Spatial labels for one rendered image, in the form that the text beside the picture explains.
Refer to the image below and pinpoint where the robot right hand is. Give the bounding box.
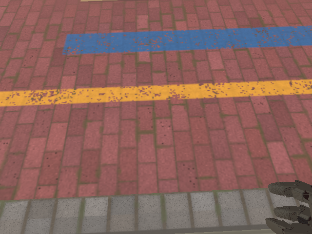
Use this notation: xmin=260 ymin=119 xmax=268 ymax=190
xmin=265 ymin=179 xmax=312 ymax=234

